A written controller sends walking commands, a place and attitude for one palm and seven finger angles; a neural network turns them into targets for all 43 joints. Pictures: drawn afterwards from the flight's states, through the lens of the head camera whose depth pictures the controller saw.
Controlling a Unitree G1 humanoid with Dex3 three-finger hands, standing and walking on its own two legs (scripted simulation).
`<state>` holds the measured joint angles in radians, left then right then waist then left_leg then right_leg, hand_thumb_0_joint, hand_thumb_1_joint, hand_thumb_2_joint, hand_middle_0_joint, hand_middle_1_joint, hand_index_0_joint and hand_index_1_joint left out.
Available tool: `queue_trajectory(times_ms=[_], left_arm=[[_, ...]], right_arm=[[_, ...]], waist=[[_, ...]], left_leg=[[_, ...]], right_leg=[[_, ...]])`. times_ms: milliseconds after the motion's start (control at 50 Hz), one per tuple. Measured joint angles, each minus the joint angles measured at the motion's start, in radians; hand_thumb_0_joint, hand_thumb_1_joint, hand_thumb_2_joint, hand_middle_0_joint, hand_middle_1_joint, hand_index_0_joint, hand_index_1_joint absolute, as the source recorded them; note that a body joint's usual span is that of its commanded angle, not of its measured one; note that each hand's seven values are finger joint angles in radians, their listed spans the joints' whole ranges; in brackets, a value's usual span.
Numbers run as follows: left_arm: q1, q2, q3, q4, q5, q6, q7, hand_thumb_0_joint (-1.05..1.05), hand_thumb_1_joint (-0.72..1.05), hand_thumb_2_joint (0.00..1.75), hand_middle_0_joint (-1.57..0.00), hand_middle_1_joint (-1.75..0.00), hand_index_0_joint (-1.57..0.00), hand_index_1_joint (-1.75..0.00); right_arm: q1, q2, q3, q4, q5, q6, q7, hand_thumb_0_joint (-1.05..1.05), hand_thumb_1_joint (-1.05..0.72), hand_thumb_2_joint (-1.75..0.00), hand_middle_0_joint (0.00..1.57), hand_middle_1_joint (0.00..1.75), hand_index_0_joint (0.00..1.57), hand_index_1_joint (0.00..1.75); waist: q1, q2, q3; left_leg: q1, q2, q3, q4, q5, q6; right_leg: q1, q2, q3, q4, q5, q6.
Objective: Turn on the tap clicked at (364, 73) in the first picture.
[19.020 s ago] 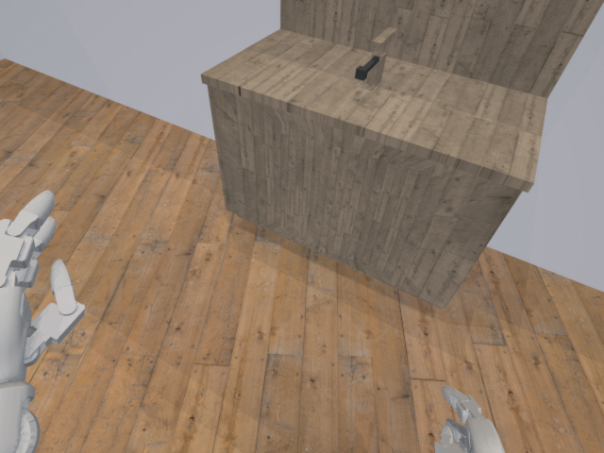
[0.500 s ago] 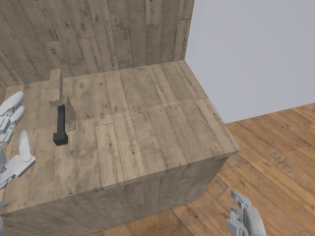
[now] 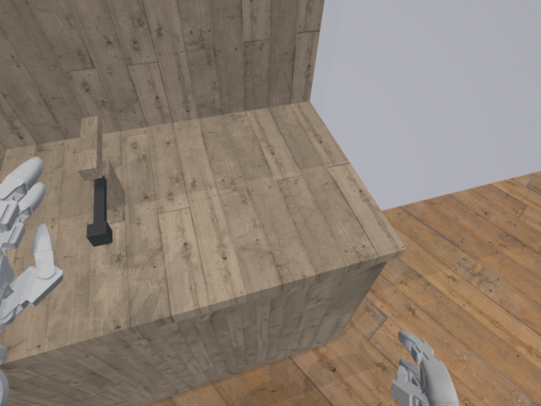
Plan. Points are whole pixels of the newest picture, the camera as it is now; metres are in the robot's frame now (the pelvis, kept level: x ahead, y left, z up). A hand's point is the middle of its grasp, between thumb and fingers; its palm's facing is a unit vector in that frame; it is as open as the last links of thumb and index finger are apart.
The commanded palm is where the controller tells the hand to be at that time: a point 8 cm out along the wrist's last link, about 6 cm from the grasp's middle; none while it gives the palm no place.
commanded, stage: shuffle to correct the standing spot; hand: left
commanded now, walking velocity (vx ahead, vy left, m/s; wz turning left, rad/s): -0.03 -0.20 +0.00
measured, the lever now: (99, 233) +0.35 +0.29 +0.03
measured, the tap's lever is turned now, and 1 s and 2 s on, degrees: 0 0 0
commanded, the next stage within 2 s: come to a stop and stand still in 0.88 s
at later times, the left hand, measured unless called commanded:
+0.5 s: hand (49, 269) +0.22 +0.24 +0.17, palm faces +0.29 -0.87 -0.40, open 7.4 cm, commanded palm +0.16 +0.28 +0.19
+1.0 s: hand (48, 266) +0.22 +0.24 +0.17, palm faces +0.30 -0.86 -0.42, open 7.4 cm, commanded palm +0.16 +0.28 +0.19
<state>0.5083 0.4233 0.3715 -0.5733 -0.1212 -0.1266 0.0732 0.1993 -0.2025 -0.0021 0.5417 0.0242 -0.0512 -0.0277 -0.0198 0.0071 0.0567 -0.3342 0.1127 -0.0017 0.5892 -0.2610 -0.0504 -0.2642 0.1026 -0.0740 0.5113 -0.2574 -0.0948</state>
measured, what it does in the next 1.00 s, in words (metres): stands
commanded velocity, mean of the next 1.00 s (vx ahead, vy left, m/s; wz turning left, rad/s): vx -0.04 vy -0.19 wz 0.00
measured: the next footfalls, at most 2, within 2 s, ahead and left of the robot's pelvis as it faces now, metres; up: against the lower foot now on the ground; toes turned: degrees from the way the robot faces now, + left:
none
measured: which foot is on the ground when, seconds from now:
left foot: down 0.00-1.00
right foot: down 0.00-1.00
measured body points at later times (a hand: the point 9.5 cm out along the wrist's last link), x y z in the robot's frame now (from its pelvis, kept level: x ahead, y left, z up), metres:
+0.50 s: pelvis +0.01 +0.00 +0.00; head +0.03 +0.02 +0.45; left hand +0.20 +0.28 +0.19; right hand +0.18 -0.23 -0.07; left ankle +0.03 +0.16 -0.73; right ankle +0.01 -0.06 -0.73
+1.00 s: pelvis +0.01 +0.00 +0.00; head +0.04 +0.01 +0.45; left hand +0.20 +0.28 +0.20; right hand +0.18 -0.23 -0.08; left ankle +0.03 +0.16 -0.73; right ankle +0.01 -0.06 -0.73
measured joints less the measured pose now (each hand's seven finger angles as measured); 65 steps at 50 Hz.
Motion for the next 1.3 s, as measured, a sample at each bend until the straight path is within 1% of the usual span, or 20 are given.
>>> queue_trajectory(times_ms=[100, 220, 280, 380, 580, 680, 840, 1020, 1040, 1060, 1080, 1100, 1120, 1140, 1180, 1220, 1240, 1280, 1300], left_arm=[[0.015, 0.009, 0.007, -0.011, 0.001, -0.001, 0.003, 0.02, 0.89, 0.90, -0.21, -0.30, -0.21, -0.30], [0.002, 0.007, 0.016, 0.001, 0.007, -0.008, 0.009, 0.01, 0.89, 0.90, -0.21, -0.30, -0.21, -0.30], [0.000, -0.002, 0.010, 0.015, 0.009, -0.005, 0.010, 0.01, 0.89, 0.90, -0.21, -0.30, -0.21, -0.30], [0.001, -0.014, -0.008, 0.020, 0.008, 0.007, 0.011, 0.01, 0.89, 0.90, -0.21, -0.30, -0.21, -0.30], [-0.009, 0.004, 0.004, -0.001, 0.006, -0.001, 0.009, 0.02, 0.89, 0.90, -0.21, -0.30, -0.21, -0.30], [0.001, -0.001, 0.004, 0.011, 0.003, 0.003, 0.008, 0.01, 0.89, 0.90, -0.21, -0.30, -0.21, -0.30], [-0.003, -0.013, -0.013, 0.007, 0.002, 0.015, 0.013, 0.02, 0.89, 0.90, -0.21, -0.30, -0.21, -0.30], [0.001, 0.008, 0.008, 0.001, 0.002, 0.003, 0.011, 0.01, 0.89, 0.90, -0.21, -0.30, -0.21, -0.30], [-0.050, 0.042, 0.020, 0.023, 0.040, 0.004, -0.020, 0.01, 0.89, 0.90, -0.21, -0.30, -0.21, -0.30], [-0.129, 0.089, 0.040, 0.077, 0.057, -0.023, -0.050, 0.02, 0.89, 0.90, -0.21, -0.30, -0.22, -0.30], [-0.191, 0.121, 0.067, 0.131, 0.059, -0.049, -0.060, 0.01, 0.89, 0.90, -0.22, -0.30, -0.22, -0.30], [-0.228, 0.133, 0.095, 0.175, 0.054, -0.068, -0.054, 0.01, 0.88, 0.90, -0.22, -0.30, -0.22, -0.30], [-0.245, 0.125, 0.117, 0.206, 0.047, -0.075, -0.045, 0.01, 0.89, 0.90, -0.22, -0.30, -0.22, -0.30], [-0.246, 0.105, 0.128, 0.221, 0.040, -0.077, -0.036, 0.01, 0.89, 0.90, -0.21, -0.30, -0.22, -0.30], [-0.217, 0.043, 0.109, 0.215, 0.029, -0.080, -0.022, 0.01, 0.89, 0.90, -0.21, -0.30, -0.21, -0.30], [-0.158, -0.027, 0.049, 0.180, 0.030, -0.081, -0.016, 0.01, 0.90, 0.90, -0.20, -0.30, -0.21, -0.30], [-0.126, -0.054, 0.012, 0.160, 0.035, -0.081, -0.018, 0.01, 0.90, 0.90, -0.20, -0.30, -0.21, -0.30], [-0.069, -0.083, -0.050, 0.126, 0.047, -0.085, -0.025, 0.01, 0.90, 0.90, -0.20, -0.30, -0.21, -0.30], [-0.046, -0.082, -0.067, 0.112, 0.052, -0.087, -0.027, 0.02, 0.89, 0.90, -0.20, -0.30, -0.21, -0.30]], right_arm=[[0.018, 0.001, 0.001, 0.012, -0.004, 0.000, -0.006, 0.02, -0.90, -0.89, 0.20, 0.30, 0.21, 0.30], [0.025, -0.001, 0.002, 0.019, -0.006, -0.007, -0.008, 0.02, -0.90, -0.89, 0.20, 0.30, 0.21, 0.30], [0.024, -0.002, 0.002, 0.018, -0.005, -0.010, -0.005, 0.02, -0.90, -0.89, 0.20, 0.30, 0.21, 0.30], [0.016, 0.001, 0.003, 0.021, -0.006, -0.012, -0.006, 0.02, -0.90, -0.89, 0.20, 0.30, 0.21, 0.30], [-0.008, 0.005, 0.005, 0.008, -0.007, -0.013, -0.005, 0.02, -0.90, -0.89, 0.20, 0.30, 0.21, 0.30], [-0.012, 0.000, 0.003, 0.003, -0.004, -0.008, -0.004, 0.02, -0.90, -0.89, 0.20, 0.30, 0.21, 0.30], [-0.006, -0.001, 0.003, 0.015, -0.004, -0.005, -0.009, 0.02, -0.90, -0.89, 0.20, 0.30, 0.21, 0.30], [-0.007, 0.005, 0.006, 0.007, -0.003, -0.005, -0.004, 0.02, -0.90, -0.89, 0.20, 0.30, 0.21, 0.30], [0.006, 0.009, -0.007, 0.016, -0.013, -0.032, -0.009, 0.02, -0.90, -0.89, 0.20, 0.30, 0.21, 0.30], [0.019, 0.014, -0.017, 0.031, -0.020, -0.056, -0.013, 0.02, -0.90, -0.89, 0.20, 0.30, 0.21, 0.30], [0.024, 0.015, -0.017, 0.041, -0.021, -0.064, -0.012, 0.01, -0.90, -0.89, 0.20, 0.30, 0.21, 0.30], [0.024, 0.011, -0.015, 0.043, -0.016, -0.070, -0.004, 0.02, -0.90, -0.89, 0.20, 0.30, 0.21, 0.30], [0.024, 0.001, -0.014, 0.037, -0.014, -0.076, 0.004, 0.02, -0.90, -0.89, 0.20, 0.30, 0.21, 0.30], [0.026, -0.012, -0.015, 0.028, -0.012, -0.083, 0.011, 0.02, -0.90, -0.89, 0.20, 0.30, 0.21, 0.30], [0.028, -0.039, -0.026, 0.014, -0.007, -0.098, 0.021, 0.02, -0.90, -0.89, 0.20, 0.30, 0.21, 0.30], [0.020, -0.057, -0.035, 0.013, 0.000, -0.105, 0.026, 0.02, -0.90, -0.89, 0.20, 0.30, 0.21, 0.30], [0.018, -0.061, -0.038, 0.014, 0.001, -0.107, 0.026, 0.02, -0.90, -0.89, 0.20, 0.30, 0.21, 0.30], [0.019, -0.056, -0.038, 0.021, 0.000, -0.109, 0.019, 0.02, -0.90, -0.89, 0.20, 0.30, 0.20, 0.30], [0.019, -0.049, -0.033, 0.027, -0.001, -0.109, 0.013, 0.02, -0.90, -0.90, 0.20, 0.30, 0.20, 0.30]], waist=[[-0.002, -0.009, -0.005], [0.000, 0.000, -0.010], [0.001, 0.004, -0.013], [0.001, -0.001, -0.014], [0.005, -0.004, -0.008], [0.006, 0.004, -0.010], [0.010, -0.005, -0.004], [0.001, 0.006, -0.001], [0.026, 0.003, 0.008], [0.051, -0.010, 0.012], [0.065, -0.024, 0.014], [0.072, -0.033, 0.019], [0.072, -0.035, 0.023], [0.067, -0.031, 0.024], [0.054, -0.016, 0.026], [0.043, -0.006, 0.034], [0.037, -0.002, 0.036], [0.025, -0.001, 0.032], [0.022, -0.007, 0.029]], left_leg=[[0.008, -0.005, 0.001, -0.016, 0.009, -0.009], [0.009, -0.005, -0.003, -0.029, 0.017, -0.007], [0.006, -0.006, -0.003, -0.026, 0.014, -0.002], [0.013, -0.010, -0.002, -0.026, 0.011, -0.006], [0.019, -0.007, -0.008, -0.035, 0.014, -0.011], [0.015, -0.007, -0.008, -0.032, 0.011, -0.008], [0.023, -0.013, -0.005, -0.034, 0.009, -0.008], [0.021, -0.006, -0.010, -0.040, 0.016, -0.011], [0.022, -0.003, -0.004, -0.035, 0.018, -0.004], [0.017, -0.007, 0.002, -0.034, 0.036, 0.017], [0.009, -0.012, 0.010, -0.027, 0.042, 0.030], [0.008, -0.014, 0.022, -0.026, 0.054, 0.040], [0.016, -0.016, 0.035, -0.036, 0.055, 0.047], [0.026, -0.018, 0.044, -0.052, 0.049, 0.048], [0.037, -0.026, 0.059, -0.069, 0.036, 0.025], [0.041, -0.038, 0.074, -0.061, 0.039, 0.022], [0.041, -0.042, 0.078, -0.054, 0.038, 0.028], [0.038, -0.050, 0.076, -0.042, 0.032, 0.041], [0.037, -0.057, 0.069, -0.039, 0.031, 0.047]], right_leg=[[0.005, -0.005, 0.001, -0.007, 0.002, 0.006], [0.013, -0.004, -0.003, -0.033, 0.016, 0.008], [0.012, -0.004, -0.003, -0.033, 0.015, 0.007], [0.015, -0.009, -0.002, -0.023, 0.005, 0.009], [0.028, -0.006, -0.007, -0.043, 0.012, 0.009], [0.025, -0.006, -0.007, -0.042, 0.011, 0.008], [0.026, -0.012, -0.005, -0.031, 0.002, 0.011], [0.033, -0.004, -0.009, -0.053, 0.016, 0.007], [0.038, -0.003, -0.008, -0.057, 0.019, 0.010], [0.035, -0.006, -0.007, -0.059, 0.024, 0.009], [0.028, -0.010, -0.005, -0.058, 0.028, 0.007], [0.023, -0.013, 0.002, -0.056, 0.032, 0.007], [0.018, -0.016, 0.012, -0.050, 0.035, 0.011], [0.011, -0.019, 0.020, -0.039, 0.033, 0.019], [-0.006, -0.031, 0.032, -0.007, 0.022, 0.046], [-0.010, -0.044, 0.047, 0.013, 0.015, 0.061], [-0.009, -0.049, 0.050, 0.017, 0.015, 0.059], [-0.004, -0.055, 0.050, 0.016, 0.018, 0.054], [-0.001, -0.057, 0.050, 0.012, 0.020, 0.056]])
